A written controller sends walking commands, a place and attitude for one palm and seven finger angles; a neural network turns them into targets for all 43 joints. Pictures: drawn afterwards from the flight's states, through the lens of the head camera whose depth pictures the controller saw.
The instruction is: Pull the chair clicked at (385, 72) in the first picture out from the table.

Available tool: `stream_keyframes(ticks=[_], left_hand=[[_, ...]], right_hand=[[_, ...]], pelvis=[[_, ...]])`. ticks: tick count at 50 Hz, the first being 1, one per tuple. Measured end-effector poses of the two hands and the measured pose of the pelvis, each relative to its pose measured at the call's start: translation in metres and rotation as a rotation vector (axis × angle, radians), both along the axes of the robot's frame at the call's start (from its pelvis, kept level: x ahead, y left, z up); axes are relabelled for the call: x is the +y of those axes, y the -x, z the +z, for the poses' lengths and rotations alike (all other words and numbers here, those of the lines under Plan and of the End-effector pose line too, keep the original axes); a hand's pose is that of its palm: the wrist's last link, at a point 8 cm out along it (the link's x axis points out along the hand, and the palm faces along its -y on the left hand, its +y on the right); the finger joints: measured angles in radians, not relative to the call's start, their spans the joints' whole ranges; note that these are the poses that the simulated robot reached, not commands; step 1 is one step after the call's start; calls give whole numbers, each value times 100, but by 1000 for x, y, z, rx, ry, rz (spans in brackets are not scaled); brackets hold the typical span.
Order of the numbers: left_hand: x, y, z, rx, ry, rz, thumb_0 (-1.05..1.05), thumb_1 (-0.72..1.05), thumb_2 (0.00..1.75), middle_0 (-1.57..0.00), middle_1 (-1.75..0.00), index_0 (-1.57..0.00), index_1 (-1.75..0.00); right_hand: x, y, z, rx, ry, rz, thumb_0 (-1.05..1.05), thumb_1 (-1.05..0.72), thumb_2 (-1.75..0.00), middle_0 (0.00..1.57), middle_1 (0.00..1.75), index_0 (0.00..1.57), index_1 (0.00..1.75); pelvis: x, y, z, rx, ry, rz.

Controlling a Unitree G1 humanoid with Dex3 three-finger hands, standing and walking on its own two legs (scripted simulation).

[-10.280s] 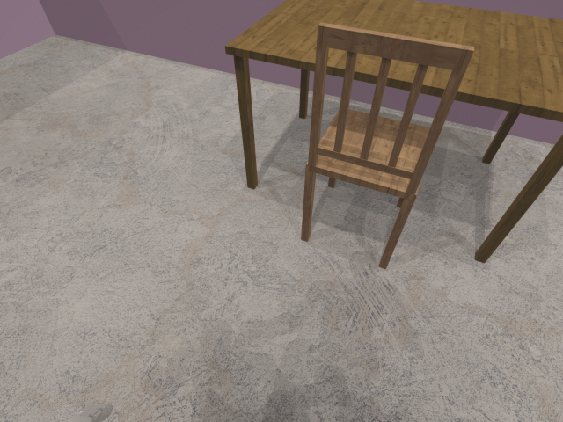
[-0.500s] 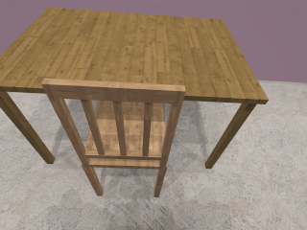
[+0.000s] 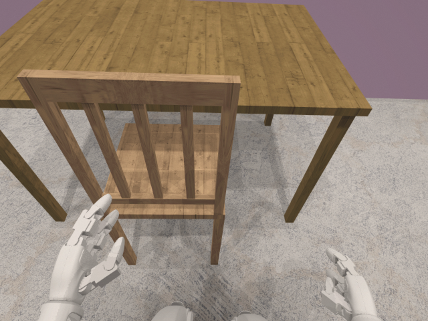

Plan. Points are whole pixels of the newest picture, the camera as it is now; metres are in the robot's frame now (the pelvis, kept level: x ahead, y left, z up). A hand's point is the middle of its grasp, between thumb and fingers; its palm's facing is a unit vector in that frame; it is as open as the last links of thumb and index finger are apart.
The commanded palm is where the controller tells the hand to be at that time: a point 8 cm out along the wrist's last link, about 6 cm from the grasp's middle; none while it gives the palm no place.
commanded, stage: raise the hand toward the chair's back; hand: left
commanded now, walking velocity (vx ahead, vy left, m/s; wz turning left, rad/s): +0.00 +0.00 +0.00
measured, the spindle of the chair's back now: (150, 158) +0.47 +0.16 +0.01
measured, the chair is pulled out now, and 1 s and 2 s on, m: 0.00 0.00 0.00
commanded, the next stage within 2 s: aim the fingers beside a spindle in 1.76 s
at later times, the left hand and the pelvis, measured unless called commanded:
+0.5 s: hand (106, 257) +0.23 +0.19 +0.03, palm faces +0.08 -1.00 -0.04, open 12.9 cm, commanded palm +0.19 +0.25 +0.03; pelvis +0.02 -0.02 -0.01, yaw +1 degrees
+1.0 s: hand (80, 253) +0.23 +0.24 +0.03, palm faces +0.06 -1.00 -0.02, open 16.6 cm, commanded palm +0.21 +0.29 +0.04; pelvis +0.01 +0.03 +0.00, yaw +1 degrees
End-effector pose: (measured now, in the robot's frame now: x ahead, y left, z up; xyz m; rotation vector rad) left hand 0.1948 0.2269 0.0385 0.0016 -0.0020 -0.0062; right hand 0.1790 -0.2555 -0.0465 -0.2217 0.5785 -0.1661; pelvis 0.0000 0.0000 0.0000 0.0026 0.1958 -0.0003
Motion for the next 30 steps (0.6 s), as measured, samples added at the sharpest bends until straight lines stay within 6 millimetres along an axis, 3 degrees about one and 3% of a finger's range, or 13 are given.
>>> stream_keyframes(ticks=[4,8,13,19,25,30], left_hand=[[5,38,-36,165,14,78,1,61,78,-17,-25,-18,-25],[15,60,-27,125,-30,207,2,52,74,-16,-24,-17,-23],[13,37,-12,-4,-69,129,2,40,69,-14,-22,-15,-22],[8,-1,-16,122,-24,26,1,26,63,-13,-20,-14,-19],[18,-9,-5,132,-37,90,1,12,57,-12,-17,-13,-17],[25,-8,-8,104,-42,83,1,1,52,-11,-16,-11,-15]], right_hand=[[-3,-36,5,-85,32,47,2,-90,-90,20,30,20,30],[7,-57,-1,-101,43,110,1,-90,-90,20,30,20,30],[24,-59,-27,-35,7,174,1,-90,-90,20,30,20,30],[29,-33,-46,91,-73,88,2,-90,-89,21,30,20,30],[17,-6,-45,169,-62,-3,2,-90,-89,21,30,20,30],[5,2,-44,194,-6,-25,2,-90,-89,21,30,20,30]], pelvis=[[-10,0,-16,25,12,17],[-19,-3,-22,47,34,42],[-26,-5,-27,75,57,62],[-25,-14,-18,81,46,47],[-17,-24,-6,87,34,27],[-7,-24,-8,98,40,25]])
